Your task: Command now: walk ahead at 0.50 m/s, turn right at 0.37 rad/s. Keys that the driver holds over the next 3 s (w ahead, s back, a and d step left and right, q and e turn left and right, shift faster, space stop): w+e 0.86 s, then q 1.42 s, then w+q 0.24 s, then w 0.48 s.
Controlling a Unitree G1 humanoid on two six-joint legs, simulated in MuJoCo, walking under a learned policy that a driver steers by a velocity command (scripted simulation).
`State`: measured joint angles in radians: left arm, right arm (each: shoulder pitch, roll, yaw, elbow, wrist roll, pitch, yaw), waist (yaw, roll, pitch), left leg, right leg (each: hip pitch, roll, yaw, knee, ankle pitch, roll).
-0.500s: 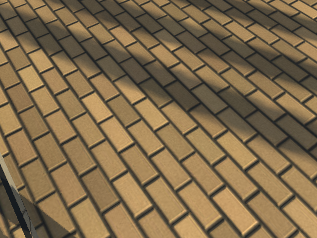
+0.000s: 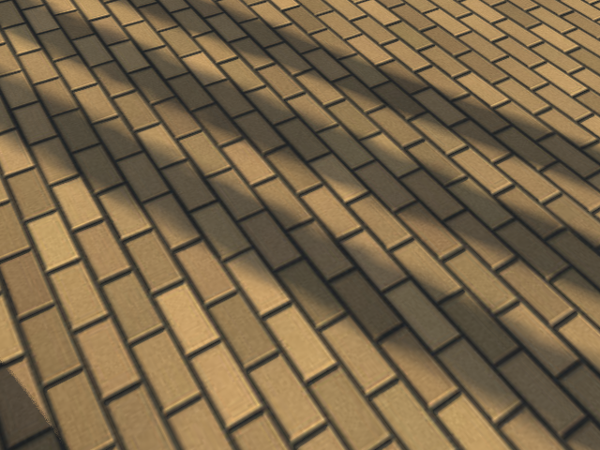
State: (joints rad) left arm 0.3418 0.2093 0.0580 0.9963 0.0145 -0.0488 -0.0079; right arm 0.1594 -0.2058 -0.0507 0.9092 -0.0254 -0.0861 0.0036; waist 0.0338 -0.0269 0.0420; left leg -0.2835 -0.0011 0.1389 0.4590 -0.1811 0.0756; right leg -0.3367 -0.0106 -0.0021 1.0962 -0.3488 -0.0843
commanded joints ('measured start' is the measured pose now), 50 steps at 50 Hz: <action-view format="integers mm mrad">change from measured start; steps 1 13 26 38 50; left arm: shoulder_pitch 47 -319 -73 114 314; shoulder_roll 44 18 186 194 69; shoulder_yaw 18 -1 60 44 10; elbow -37 -181 -123 -118 -103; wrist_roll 15 23 -2 -13 -60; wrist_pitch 23 43 25 -9 -25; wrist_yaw -14 -55 2 11 32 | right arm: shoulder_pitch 96 267 108 -160 276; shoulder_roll -76 -114 -119 -116 -304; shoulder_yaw -16 -23 -27 -14 -41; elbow -8 49 -87 -204 -107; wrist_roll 12 10 12 -15 -26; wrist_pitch -25 -33 -17 55 -13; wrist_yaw -12 -31 -2 17 -4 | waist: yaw -12 -64 -16 35 -59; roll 99 104 58 -30 304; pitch -12 69 -16 3 -384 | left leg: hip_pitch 140 272 -386 -471 621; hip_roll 276 265 119 96 462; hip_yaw -250 60 -157 -145 -631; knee -302 -294 810 389 87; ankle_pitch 74 363 -135 104 1106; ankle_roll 59 54 -61 -138 246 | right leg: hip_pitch -178 -296 303 328 -37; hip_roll -75 -59 -219 -99 197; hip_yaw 42 -101 384 312 116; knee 38 -374 -854 -877 156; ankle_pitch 75 338 344 529 -221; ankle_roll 9 13 -227 -153 52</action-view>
